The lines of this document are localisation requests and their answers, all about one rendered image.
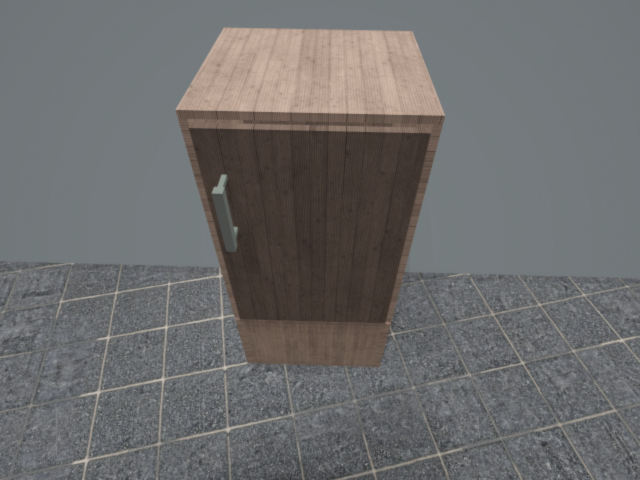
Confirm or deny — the handle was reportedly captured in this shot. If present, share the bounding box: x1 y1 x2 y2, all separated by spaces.
212 174 238 252

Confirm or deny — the cupboard door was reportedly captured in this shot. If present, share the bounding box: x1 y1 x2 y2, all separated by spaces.
189 123 431 323

